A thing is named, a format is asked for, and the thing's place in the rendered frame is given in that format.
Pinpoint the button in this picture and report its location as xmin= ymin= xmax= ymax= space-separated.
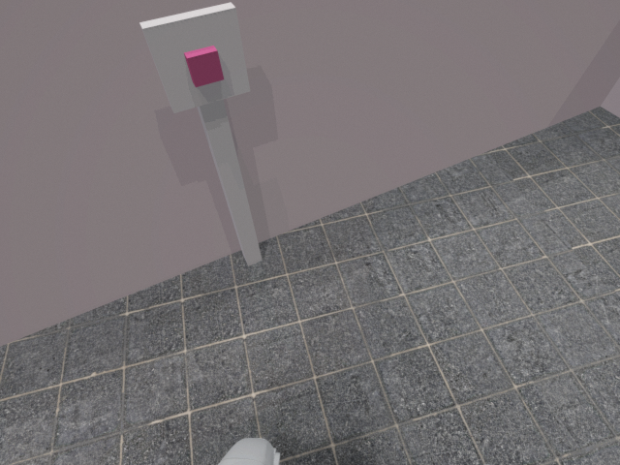
xmin=184 ymin=46 xmax=224 ymax=87

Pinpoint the robot left thigh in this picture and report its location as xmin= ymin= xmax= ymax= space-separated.
xmin=218 ymin=438 xmax=280 ymax=465

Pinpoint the panel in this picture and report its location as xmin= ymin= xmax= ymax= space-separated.
xmin=139 ymin=2 xmax=263 ymax=266

